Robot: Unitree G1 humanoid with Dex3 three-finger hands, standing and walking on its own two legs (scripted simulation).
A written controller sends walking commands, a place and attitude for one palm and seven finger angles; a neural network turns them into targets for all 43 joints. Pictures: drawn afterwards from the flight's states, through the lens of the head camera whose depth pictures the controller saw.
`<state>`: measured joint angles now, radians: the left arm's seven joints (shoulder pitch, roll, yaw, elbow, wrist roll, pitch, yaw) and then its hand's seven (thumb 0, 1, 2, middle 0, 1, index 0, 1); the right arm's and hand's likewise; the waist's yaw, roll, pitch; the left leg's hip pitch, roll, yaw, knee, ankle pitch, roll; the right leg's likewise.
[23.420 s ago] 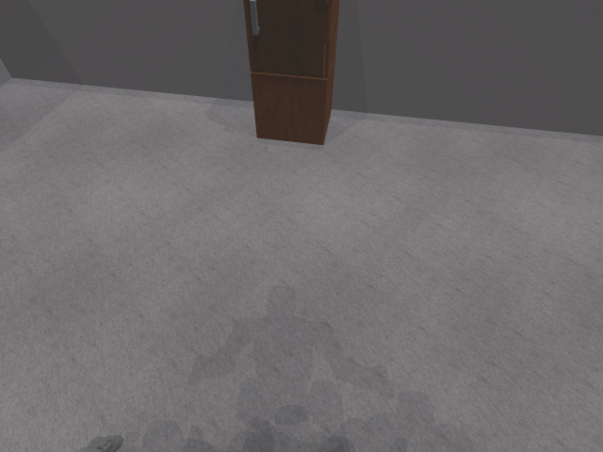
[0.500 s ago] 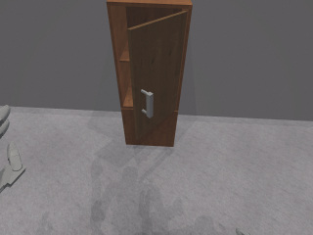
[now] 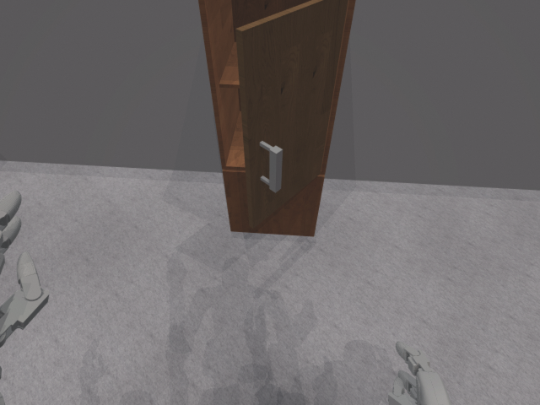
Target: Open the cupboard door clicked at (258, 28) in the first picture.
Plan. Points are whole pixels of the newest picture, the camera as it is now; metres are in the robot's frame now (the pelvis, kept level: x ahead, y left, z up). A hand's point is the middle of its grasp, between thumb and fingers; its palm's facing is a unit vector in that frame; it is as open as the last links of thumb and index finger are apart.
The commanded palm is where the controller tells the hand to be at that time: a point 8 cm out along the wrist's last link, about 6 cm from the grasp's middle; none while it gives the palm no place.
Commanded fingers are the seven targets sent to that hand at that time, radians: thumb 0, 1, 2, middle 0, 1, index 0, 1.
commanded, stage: stop stepping back and stand still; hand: left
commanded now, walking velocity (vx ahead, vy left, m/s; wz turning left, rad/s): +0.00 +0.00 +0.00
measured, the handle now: (269, 166) +0.69 +0.05 -0.10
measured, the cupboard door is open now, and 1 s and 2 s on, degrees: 51 51 51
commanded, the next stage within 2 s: let the arm hang, fingers relaxed in 0.30 s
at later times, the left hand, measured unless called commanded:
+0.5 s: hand (73, 332) +0.20 +0.29 +0.03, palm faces +0.21 -0.84 -0.50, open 7.4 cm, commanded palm none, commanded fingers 0.00 0.90 0.90 -0.20 -0.30 -0.20 -0.30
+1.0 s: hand out of the picture -0.05 +0.21 -0.16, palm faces +0.02 -0.96 -0.27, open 7.3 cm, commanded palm none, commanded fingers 0.00 0.90 0.90 -0.20 -0.30 -0.20 -0.30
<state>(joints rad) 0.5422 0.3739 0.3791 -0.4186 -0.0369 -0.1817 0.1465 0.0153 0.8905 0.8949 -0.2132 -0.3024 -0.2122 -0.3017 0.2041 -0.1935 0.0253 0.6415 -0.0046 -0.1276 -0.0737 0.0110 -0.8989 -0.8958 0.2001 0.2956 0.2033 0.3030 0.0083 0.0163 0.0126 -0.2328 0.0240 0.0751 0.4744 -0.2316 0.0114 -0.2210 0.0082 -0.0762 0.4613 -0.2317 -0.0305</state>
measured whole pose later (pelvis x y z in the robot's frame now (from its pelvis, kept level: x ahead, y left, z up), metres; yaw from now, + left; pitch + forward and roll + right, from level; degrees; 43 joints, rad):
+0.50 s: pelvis -0.01 +0.02 +0.00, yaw +2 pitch +2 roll +0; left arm 0.34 0.38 0.19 0.08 0.01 -0.08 0.05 0.00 0.90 0.90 -0.20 -0.30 -0.20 -0.30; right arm 0.14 -0.30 0.00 0.75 0.00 -0.07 0.00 0.01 -0.90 -0.90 0.20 0.30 0.20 0.30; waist 0.01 0.07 -0.01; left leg -0.31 -0.02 0.06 0.51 -0.23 0.05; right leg -0.30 -0.04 -0.09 0.52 -0.25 0.00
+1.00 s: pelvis -0.01 +0.00 +0.00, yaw +1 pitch -1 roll +0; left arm 0.28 0.22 0.00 1.16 0.01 0.01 0.02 0.01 0.93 0.89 -0.20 -0.30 -0.20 -0.30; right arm 0.28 -0.20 0.00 1.14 -0.02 0.03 -0.02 0.01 -0.90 -0.90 0.20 0.29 0.20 0.30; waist 0.00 0.03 0.08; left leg -0.21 0.01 0.05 0.40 -0.17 0.02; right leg -0.19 0.00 -0.10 0.39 -0.19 -0.03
